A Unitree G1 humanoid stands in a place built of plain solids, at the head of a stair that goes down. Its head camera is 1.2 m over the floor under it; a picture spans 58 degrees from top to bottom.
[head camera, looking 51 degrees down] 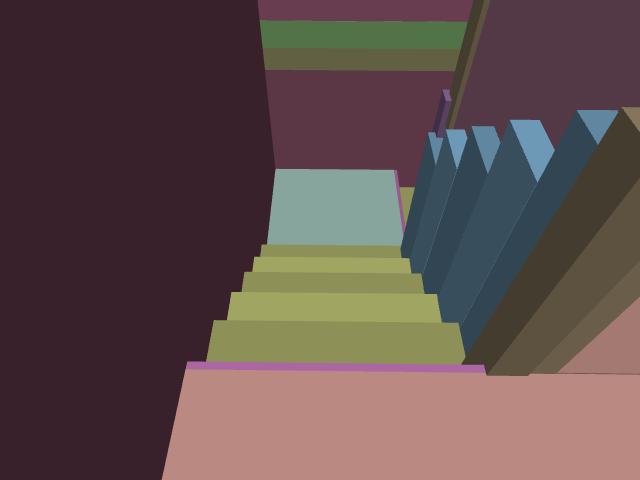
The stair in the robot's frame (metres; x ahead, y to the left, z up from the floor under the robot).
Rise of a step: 0.19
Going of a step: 0.24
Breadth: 0.96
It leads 1 degrees to the right of straight ahead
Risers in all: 6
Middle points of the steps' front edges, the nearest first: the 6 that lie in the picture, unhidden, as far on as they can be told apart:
0.51 -0.09 0.00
0.75 -0.10 -0.19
0.99 -0.10 -0.39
1.23 -0.10 -0.58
1.47 -0.10 -0.77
1.71 -0.11 -0.97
